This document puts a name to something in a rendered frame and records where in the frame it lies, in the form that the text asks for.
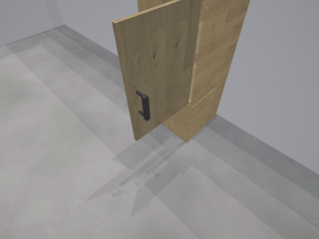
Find cupboard door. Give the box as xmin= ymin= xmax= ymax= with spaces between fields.
xmin=112 ymin=0 xmax=202 ymax=141

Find handle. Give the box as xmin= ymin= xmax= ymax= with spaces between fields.
xmin=136 ymin=91 xmax=151 ymax=121

